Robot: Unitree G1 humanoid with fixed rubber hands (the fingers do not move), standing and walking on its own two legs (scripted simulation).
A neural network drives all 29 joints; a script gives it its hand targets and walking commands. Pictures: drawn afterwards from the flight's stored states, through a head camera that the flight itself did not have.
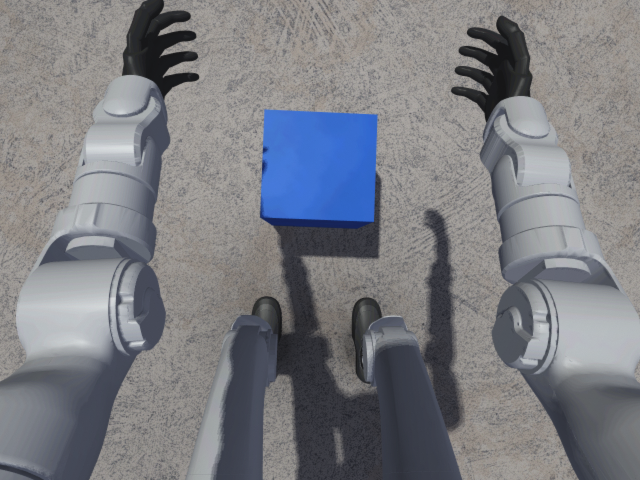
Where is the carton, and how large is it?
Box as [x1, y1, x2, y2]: [260, 109, 377, 228]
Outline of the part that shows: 264,109 260,217 272,225 357,228 373,221 377,115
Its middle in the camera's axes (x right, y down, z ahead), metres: +0.00 -0.13 +0.84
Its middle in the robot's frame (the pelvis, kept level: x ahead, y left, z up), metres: +0.51 +0.00 -0.52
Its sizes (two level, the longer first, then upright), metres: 0.210 0.200 0.250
